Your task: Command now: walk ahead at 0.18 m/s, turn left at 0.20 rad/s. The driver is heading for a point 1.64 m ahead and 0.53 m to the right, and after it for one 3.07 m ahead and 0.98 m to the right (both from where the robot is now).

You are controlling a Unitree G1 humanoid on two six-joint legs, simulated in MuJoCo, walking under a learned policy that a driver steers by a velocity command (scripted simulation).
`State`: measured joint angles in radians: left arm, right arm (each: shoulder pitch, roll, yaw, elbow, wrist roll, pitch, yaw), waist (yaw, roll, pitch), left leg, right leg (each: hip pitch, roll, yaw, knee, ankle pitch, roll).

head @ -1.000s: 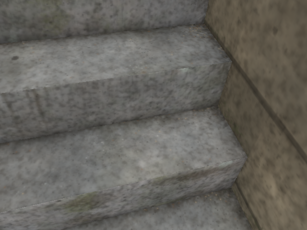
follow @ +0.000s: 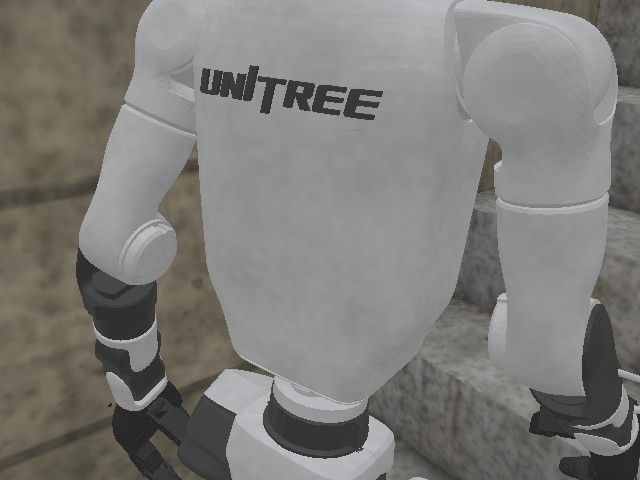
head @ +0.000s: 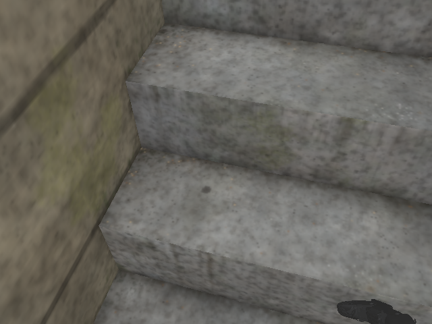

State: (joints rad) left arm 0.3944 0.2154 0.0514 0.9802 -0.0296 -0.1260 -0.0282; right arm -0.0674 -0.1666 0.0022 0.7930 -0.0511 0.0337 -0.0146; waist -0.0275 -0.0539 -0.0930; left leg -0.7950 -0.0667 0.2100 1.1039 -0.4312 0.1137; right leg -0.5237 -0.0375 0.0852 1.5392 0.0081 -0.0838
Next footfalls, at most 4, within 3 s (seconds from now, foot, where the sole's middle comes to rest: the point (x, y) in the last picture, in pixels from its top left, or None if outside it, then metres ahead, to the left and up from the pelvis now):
0.32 right None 0.26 -0.16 -0.47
0.82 left None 0.39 0.15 -0.47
1.30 right None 0.25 -0.19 -0.47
1.66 left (296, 235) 0.50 -0.14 -0.27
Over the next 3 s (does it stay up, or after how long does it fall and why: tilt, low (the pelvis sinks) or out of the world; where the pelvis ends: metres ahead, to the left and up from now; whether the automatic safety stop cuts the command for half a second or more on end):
stays up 0.71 -0.17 0.70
